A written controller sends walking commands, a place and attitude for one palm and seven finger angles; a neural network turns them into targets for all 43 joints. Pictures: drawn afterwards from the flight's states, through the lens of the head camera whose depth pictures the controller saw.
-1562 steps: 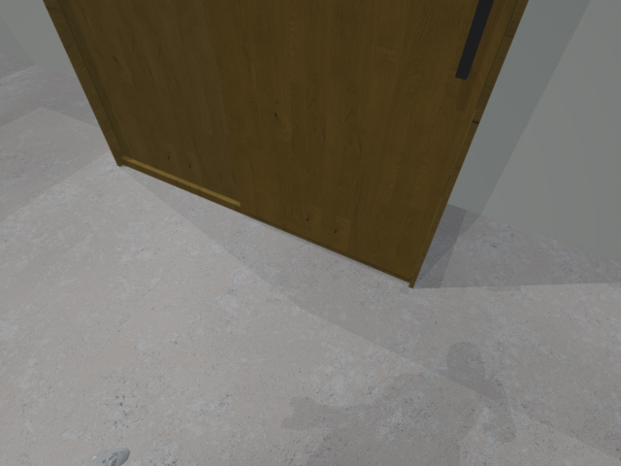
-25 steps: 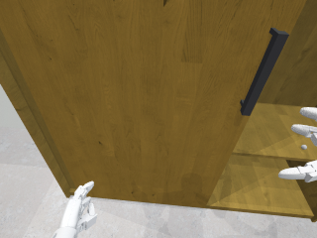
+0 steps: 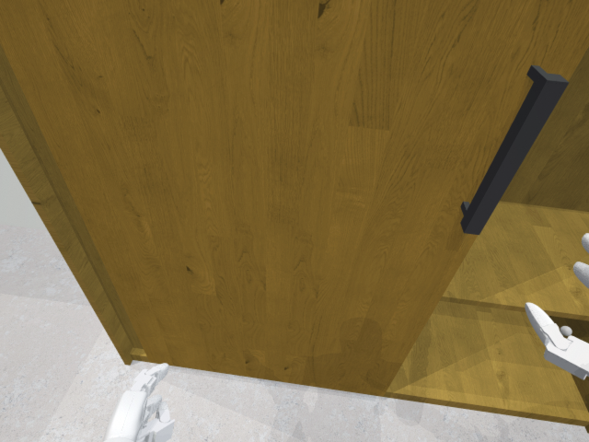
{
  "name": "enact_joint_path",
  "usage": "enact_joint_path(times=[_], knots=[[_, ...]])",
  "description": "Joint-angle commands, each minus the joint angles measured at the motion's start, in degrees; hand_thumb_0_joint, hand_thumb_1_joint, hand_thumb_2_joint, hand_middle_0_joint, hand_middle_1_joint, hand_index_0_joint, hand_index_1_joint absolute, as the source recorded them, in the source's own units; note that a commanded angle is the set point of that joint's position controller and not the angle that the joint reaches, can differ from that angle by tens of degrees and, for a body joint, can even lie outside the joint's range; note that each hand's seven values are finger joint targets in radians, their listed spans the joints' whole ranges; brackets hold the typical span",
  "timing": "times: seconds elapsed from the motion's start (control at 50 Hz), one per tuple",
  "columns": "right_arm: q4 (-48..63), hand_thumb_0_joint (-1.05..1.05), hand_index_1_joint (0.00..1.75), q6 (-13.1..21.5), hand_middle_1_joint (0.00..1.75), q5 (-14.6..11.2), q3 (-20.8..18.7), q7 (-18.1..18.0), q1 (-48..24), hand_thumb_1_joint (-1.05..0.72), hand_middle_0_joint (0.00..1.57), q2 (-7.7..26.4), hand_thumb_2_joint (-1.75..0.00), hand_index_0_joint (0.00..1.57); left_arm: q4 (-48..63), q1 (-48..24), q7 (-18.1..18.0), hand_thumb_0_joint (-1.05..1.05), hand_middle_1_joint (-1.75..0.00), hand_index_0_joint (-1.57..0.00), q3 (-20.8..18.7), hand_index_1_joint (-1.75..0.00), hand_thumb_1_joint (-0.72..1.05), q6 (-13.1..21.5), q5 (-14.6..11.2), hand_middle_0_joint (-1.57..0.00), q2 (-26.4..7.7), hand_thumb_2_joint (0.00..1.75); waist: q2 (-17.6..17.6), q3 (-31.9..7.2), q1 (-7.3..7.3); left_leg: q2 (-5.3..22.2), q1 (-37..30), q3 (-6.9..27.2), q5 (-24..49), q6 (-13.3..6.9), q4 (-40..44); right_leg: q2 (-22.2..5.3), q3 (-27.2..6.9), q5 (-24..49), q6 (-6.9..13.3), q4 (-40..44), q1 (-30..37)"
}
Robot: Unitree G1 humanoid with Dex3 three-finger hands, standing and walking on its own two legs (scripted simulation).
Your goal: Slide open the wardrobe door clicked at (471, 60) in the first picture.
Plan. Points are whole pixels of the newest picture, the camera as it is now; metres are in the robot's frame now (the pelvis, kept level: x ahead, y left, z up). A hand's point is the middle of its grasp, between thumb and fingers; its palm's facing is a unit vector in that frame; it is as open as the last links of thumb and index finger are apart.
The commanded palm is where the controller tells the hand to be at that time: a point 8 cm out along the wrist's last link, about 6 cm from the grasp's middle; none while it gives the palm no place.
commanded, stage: draw the hand back to the body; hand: right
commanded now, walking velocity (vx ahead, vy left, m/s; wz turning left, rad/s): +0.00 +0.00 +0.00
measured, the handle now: (499, 157) +0.45 -0.29 +0.21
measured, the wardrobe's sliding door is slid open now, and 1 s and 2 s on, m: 0.69 0.69 0.69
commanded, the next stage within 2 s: step back with the hand held close in 0.50 s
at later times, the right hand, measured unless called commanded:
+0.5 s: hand (565, 350) +0.18 -0.26 +0.16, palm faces +0.46 +0.81 -0.35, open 7.5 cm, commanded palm +0.13 -0.29 +0.17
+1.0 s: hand out of the picture +0.15 -0.28 +0.15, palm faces +0.38 +0.80 -0.46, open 7.4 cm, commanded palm +0.09 -0.32 +0.17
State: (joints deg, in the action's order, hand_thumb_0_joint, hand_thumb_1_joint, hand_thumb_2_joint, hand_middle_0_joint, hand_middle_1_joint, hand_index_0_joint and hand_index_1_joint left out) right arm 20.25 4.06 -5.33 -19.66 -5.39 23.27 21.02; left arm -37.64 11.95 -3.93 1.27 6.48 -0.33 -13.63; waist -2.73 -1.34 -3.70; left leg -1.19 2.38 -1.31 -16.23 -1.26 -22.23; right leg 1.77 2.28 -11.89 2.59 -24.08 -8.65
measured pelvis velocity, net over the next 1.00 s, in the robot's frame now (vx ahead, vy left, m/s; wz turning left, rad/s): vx -0.04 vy -0.02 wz -0.01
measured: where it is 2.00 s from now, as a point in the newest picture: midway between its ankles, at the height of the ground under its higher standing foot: outside the picture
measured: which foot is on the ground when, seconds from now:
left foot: down 0.00-1.00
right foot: down 0.00-1.00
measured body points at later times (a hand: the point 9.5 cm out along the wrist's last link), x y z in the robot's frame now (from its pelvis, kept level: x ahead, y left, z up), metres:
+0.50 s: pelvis +0.00 +0.01 +0.00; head -0.04 +0.02 +0.45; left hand +0.19 +0.22 -0.08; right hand +0.15 -0.30 +0.18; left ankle -0.04 +0.10 -0.74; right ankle +0.02 -0.09 -0.74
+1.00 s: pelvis -0.04 -0.02 +0.00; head -0.05 -0.02 +0.45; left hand +0.14 +0.23 -0.07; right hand +0.12 -0.32 +0.18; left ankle -0.04 +0.10 -0.74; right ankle +0.02 -0.09 -0.74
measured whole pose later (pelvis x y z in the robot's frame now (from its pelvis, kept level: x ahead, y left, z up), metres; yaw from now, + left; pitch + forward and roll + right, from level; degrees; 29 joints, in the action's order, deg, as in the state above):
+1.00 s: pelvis -0.04 -0.02 +0.00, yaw +0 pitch +0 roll +2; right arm 25.5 8.2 -4.1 -21.3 -6.2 31.1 24.1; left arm -31.6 11.3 -5.1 0.2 -1.2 -1.1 -14.2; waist -2.1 -1.2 -1.1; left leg -1.3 10.7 -1.9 -12.3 0.1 -23.2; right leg 1.6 2.0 -8.2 4.0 -25.6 -17.4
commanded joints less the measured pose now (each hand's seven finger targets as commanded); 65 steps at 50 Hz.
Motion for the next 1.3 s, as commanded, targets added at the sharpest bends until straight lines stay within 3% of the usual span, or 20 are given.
enact_joint_path(times=[0.0, 0.02, 0.1, 0.18, 0.42, 0.58, 0.6, 0.62, 0.64, 0.66, 0.7, 0.78, 0.84, 0.88, 1.02, 1.12, 1.14, 1.18, 1.24, 1.28], knots=[[13.4, 0.0, 0.41, 2.9, 0.41, 0.2, -6.5, -0.9, -3.8, -0.72, 0.21, 11.0, -0.81, 0.21, 9.9, -8.3, -0.5, 0.0, -0.3, -0.2, -2.2, -0.3, 0.9, 2.2, 0.1, -0.2, -5.8, 0.9, 0.3, -3.6, -0.52, 1.3, 5.4, 0.3, 14.8, 0.1, 3.7, -3.0, -3.5, 14.0, -1.1, 2.7, 6.0], [13.8, 0.0, 0.38, 2.7, 0.38, 0.2, -5.5, -0.8, -2.7, -0.75, 0.21, 9.9, -0.83, 0.21, 10.2, -8.4, -0.4, 0.0, -0.3, -0.2, -2.2, -0.3, 0.9, 1.9, 0.1, -0.2, -5.5, 0.9, -1.2, -2.9, -0.35, 1.4, 5.5, 0.4, 14.3, 0.1, 3.5, -3.2, -3.4, 13.9, -1.1, 2.6, 6.0], [14.6, 0.0, 0.3, 2.3, 0.3, 0.2, -5.9, -0.8, -1.5, -0.9, 0.2, 10.3, -0.9, 0.2, 10.6, -8.5, -0.6, 0.0, -0.3, -0.2, -2.0, -0.3, 0.9, 1.3, 0.4, -0.2, -5.5, 0.9, 0.7, -2.9, -0.56, 1.3, 5.6, 0.2, 14.8, 0.3, 4.1, -2.8, -3.2, 13.3, -1.0, 2.6, 5.7], [15.2, 0.0, 0.3, 2.1, 0.3, 0.2, -5.5, -1.1, -3.5, -0.9, 0.2, 10.1, -0.9, 0.2, 10.5, -8.8, -1.0, 0.0, -0.3, -0.2, -2.0, -0.3, 0.9, 0.9, 0.3, -0.2, -5.1, 0.9, -1.2, -2.3, -0.16, 1.6, 5.7, 0.5, 13.5, 0.2, 4.4, -2.7, -3.1, 11.6, -0.8, 2.6, 5.8], [14.2, 0.0, 0.3, 2.0, 0.3, 0.1, -5.5, -1.3, -3.1, -0.9, 0.2, 10.0, -0.9, 0.2, 10.3, -9.4, -1.2, 0.0, -0.3, -0.2, -1.9, -0.3, 0.9, 1.0, 0.6, -0.2, -5.1, 0.9, 1.1, -1.8, -0.55, 1.6, 4.9, 0.6, 12.3, 0.2, 5.3, -2.5, -3.5, 10.1, -0.6, 3.3, 5.9], [14.6, 0.0, 0.3, 2.7, 0.3, 0.1, -5.3, -1.1, -2.8, -0.9, 0.2, 9.8, -0.9, 0.2, 10.0, -9.6, -1.1, 0.0, -0.3, -0.2, -2.1, -0.3, 0.9, 1.1, 0.4, -0.2, -5.1, 0.9, -1.0, -1.6, -0.53, 1.7, 4.7, 0.9, 12.3, 0.2, 6.0, -2.4, -3.1, 9.9, -0.6, 3.4, 6.2], [13.1, 0.0, 0.3, 2.5, 0.3, 0.0, -7.9, -1.4, -5.4, -0.9, 0.2, 12.6, -0.9, 0.2, 9.4, -9.5, -1.4, 0.0, -0.3, -0.2, -2.1, -0.3, 0.9, 0.9, 0.4, -0.2, -5.4, 0.9, 0.3, -1.0, -0.55, 1.4, 5.7, 0.9, 11.0, 0.3, 6.8, -2.3, -3.1, 8.8, -0.6, 3.7, 6.0], [16.8, 0.0, 0.3, 4.9, 0.3, 0.6, -12.7, -1.9, -10.6, -0.9, 0.2, 17.4, -0.9, 0.2, 12.1, -9.6, -1.1, 0.0, -0.3, -0.2, -2.1, -0.3, 0.9, -0.7, -0.3, -0.2, -6.2, 0.9, 0.8, 3.0, 1.48, 4.6, 11.9, 4.8, 12.7, 1.7, 9.5, -3.4, -4.7, 6.3, 0.8, 0.5, 2.0], [15.3, 0.0, 0.3, 6.1, 0.3, 0.9, -12.7, -1.9, -10.2, -0.9, 0.2, 17.3, -0.9, 0.2, 11.1, -9.5, -1.3, 0.0, -0.3, -0.2, -1.9, -0.3, 0.9, -1.4, -0.1, -0.2, -5.4, 0.9, 0.8, 2.2, 1.61, 6.1, 11.6, 4.9, 15.3, 1.2, 9.2, -3.3, -5.2, 6.8, 0.6, -0.6, 2.0], [11.9, 0.0, 0.3, 6.0, 0.3, 1.1, -9.3, -1.6, -3.4, -0.9, 0.2, 12.8, -0.9, 0.2, 10.8, -9.0, -1.3, 0.0, -0.3, -0.2, -1.9, -0.3, 0.9, -1.9, 0.2, -0.2, -5.4, 0.9, 2.6, 0.3, 1.99, 6.4, 12.0, 4.0, 19.0, 1.7, 7.8, -3.5, -4.9, 10.2, 0.7, -1.6, 2.7], [12.2, 0.0, 0.3, 5.8, 0.3, 1.3, -7.2, -1.2, 1.9, -0.9, 0.2, 10.2, -0.9, 0.2, 12.4, -8.2, -1.0, 0.0, -0.3, -0.2, -2.4, -0.3, 0.9, -3.1, 0.0, -0.2, -5.8, 0.9, 2.4, -4.5, 1.9, 6.2, 10.6, 2.8, 24.1, 3.4, 5.2, -3.8, -4.0, 16.4, 1.0, -2.3, 3.8], [15.4, 0.0, 0.3, 6.1, 0.3, 1.3, -7.8, -1.7, 4.3, -0.9, 0.2, 11.5, -0.9, 0.2, 13.9, -8.0, -1.2, 0.0, -0.3, -0.2, -2.9, -0.3, 0.9, -4.8, -0.3, -0.2, -6.5, 0.9, 0.6, -7.9, 2.1, 5.0, 10.0, 2.0, 23.3, 3.8, 3.2, -4.6, -4.3, 20.5, 1.1, -1.3, 3.6], [17.4, 0.0, 0.3, 6.7, 0.3, 1.2, -10.6, -2.3, 4.4, -0.9, 0.2, 14.5, -0.9, 0.2, 14.7, -8.0, -1.6, 0.0, -0.3, -0.2, -3.2, -0.3, 0.9, -5.4, -0.5, -0.2, -6.6, 0.9, 0.5, -8.3, 2.02, 4.3, 9.6, 2.1, 19.0, 3.0, 2.7, -4.9, -5.2, 17.8, 1.0, 0.0, 1.5], [16.9, 0.0, 0.3, 7.2, 0.3, 1.1, -10.5, -2.4, 4.9, -0.9, 0.2, 14.1, -0.9, 0.2, 15.1, -7.8, -1.8, 0.0, -0.3, -0.2, -3.2, -0.3, 0.9, -5.4, -0.6, -0.2, -6.5, 0.9, 0.1, -7.1, 2.14, 3.8, 10.0, 2.2, 14.7, 2.4, 2.5, -5.4, -6.1, 14.2, 1.0, 1.4, -0.7], [16.2, 0.0, 0.3, 9.5, 0.3, 2.1, -10.5, -2.8, 4.1, -0.9, 0.2, 13.2, -0.9, 0.2, 15.9, -7.2, -2.1, 0.0, -0.3, -0.2, -3.5, -0.3, 0.9, -3.4, -0.6, -0.2, -7.6, 0.9, -2.5, -3.0, 2.38, 1.4, 5.0, 2.7, 2.3, 2.1, -0.4, -7.6, -11.0, -13.0, 2.4, 9.2, -15.2], [16.3, 0.0, 0.3, 11.0, 0.3, 4.2, -10.9, -2.8, 2.3, -0.9, 0.2, 12.1, -0.9, 0.2, 15.7, -6.8, -2.2, 0.0, -0.3, -0.2, -4.1, -0.3, 0.9, -1.2, -0.6, -0.2, -8.6, 0.9, -6.6, -2.7, 1.85, -1.6, -4.3, 2.2, 1.6, 2.1, -10.5, -11.1, -16.6, -30.0, 4.4, 15.5, -29.6], [16.9, 0.0, 0.3, 11.3, 0.3, 4.5, -12.7, -2.8, 2.5, -0.9, 0.2, 13.8, -0.9, 0.2, 15.8, -7.1, -2.2, 0.0, -0.3, -0.2, -4.3, -0.3, 0.9, -0.6, -0.5, -0.2, -8.7, 0.9, -7.3, -4.0, 1.51, -2.1, -6.1, 2.6, 3.3, 2.1, -11.9, -11.4, -17.4, -30.3, 5.0, 15.6, -30.7], [17.3, 0.0, 0.3, 11.7, 0.3, 4.3, -12.0, -2.4, 3.2, -0.9, 0.2, 13.0, -0.9, 0.2, 15.6, -6.7, -1.8, 0.0, -0.3, -0.2, -4.2, -0.3, 0.9, -0.1, -0.3, -0.2, -8.1, 0.9, -4.9, -3.3, 1.75, -1.7, -3.8, 4.0, 3.5, 1.7, -11.2, -11.0, -17.1, -28.5, 4.8, 13.5, -30.2], [19.4, 0.0, 0.3, 12.3, 0.3, 3.6, -12.3, -2.3, 3.1, -0.9, 0.2, 13.8, -0.9, 0.2, 14.7, -5.5, -1.3, 0.0, -0.3, -0.2, -4.5, -0.3, 0.9, 0.7, -0.2, -0.2, -7.7, 0.9, 2.0, -5.7, 2.24, 0.6, 4.7, 7.1, 0.5, 0.5, -4.3, -7.9, -12.9, -21.2, 2.4, 6.9, -20.9], [19.6, 0.0, 0.3, 12.6, 0.3, 3.4, -10.6, -2.5, 1.4, -0.9, 0.2, 12.5, -0.9, 0.2, 13.9, -5.3, -1.2, 0.0, -0.3, -0.2, -4.4, -0.3, 0.9, 1.2, -0.1, -0.2, -7.1, 0.9, 3.3, -4.9, 2.84, 3.2, 12.5, 10.2, -3.3, -0.8, 0.4, -6.1, -10.4, -16.2, 1.1, 2.1, -14.7]])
